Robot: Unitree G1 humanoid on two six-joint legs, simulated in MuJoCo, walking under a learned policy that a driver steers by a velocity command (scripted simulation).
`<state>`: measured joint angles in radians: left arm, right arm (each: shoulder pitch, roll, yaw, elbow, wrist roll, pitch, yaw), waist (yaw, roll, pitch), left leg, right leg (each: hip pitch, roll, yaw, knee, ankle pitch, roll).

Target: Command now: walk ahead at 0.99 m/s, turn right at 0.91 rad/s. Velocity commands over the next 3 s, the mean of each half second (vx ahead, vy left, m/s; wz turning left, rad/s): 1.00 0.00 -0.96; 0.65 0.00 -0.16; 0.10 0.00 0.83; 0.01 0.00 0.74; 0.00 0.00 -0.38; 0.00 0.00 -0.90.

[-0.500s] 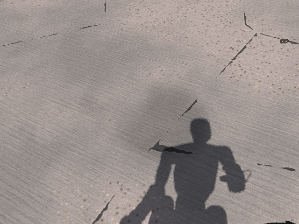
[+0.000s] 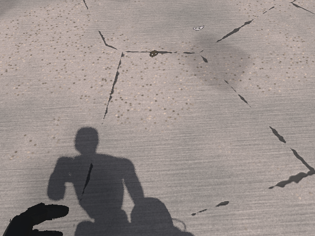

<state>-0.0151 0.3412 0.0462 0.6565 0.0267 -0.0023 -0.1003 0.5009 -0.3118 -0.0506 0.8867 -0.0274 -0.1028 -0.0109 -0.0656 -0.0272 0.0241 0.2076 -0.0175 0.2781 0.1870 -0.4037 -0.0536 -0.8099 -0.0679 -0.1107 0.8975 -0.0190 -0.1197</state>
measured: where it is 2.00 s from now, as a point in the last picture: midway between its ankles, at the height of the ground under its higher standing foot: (201, 136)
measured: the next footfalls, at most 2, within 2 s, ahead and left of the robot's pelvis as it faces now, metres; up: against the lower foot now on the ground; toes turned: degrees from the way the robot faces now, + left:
right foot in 0.10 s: +0.29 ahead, -0.04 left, +0.00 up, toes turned -10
left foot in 0.52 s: +0.73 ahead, +0.00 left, +0.00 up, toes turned -33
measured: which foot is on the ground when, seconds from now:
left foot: down 0.00-0.10, up 0.12-0.50, down 0.52-0.92, up 0.94-1.00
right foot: up 0.00-0.08, down 0.10-0.50, up 0.52-0.88, down 0.90-1.00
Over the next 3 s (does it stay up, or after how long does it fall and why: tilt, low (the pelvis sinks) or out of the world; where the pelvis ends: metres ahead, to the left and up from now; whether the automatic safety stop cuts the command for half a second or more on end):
stays up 0.97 -0.26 0.01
